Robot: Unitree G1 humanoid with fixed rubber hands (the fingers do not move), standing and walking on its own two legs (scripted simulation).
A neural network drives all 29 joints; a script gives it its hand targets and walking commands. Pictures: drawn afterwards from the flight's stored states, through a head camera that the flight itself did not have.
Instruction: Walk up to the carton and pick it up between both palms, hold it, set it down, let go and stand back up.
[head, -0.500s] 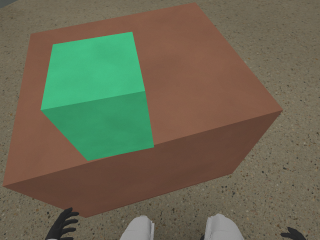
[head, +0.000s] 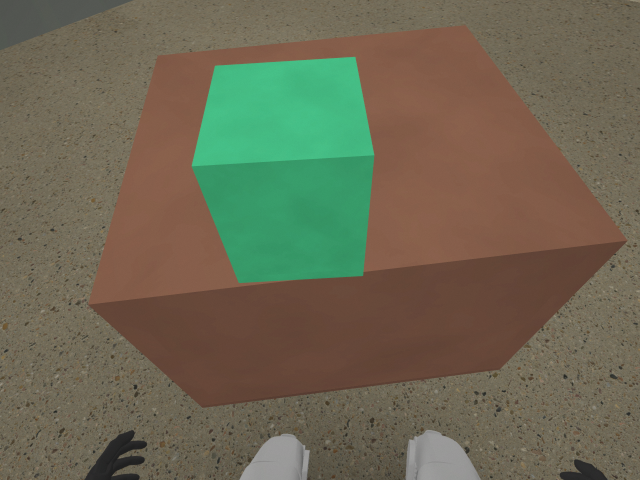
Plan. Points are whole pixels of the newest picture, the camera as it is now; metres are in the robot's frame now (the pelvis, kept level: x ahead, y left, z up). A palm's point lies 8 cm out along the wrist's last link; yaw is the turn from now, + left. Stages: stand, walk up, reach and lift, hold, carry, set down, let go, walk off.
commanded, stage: walk up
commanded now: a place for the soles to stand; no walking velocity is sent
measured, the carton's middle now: (293, 177) +0.51 +0.08 +0.06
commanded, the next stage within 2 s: none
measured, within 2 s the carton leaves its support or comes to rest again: neither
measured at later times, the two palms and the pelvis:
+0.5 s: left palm out of the picture +0.08 +0.34 -0.11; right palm out of the picture +0.11 -0.28 -0.09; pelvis +0.01 +0.03 +0.00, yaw +4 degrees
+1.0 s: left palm out of the picture +0.08 +0.35 -0.10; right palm out of the picture +0.11 -0.28 -0.10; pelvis +0.01 +0.02 +0.00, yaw +6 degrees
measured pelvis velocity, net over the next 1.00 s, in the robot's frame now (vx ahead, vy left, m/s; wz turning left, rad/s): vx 0.01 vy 0.02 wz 0.10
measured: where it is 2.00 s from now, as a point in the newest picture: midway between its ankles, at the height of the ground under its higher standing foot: outside the picture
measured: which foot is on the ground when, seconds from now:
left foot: down 0.00-1.00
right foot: down 0.00-0.02, up 0.04-0.14, down 0.16-1.00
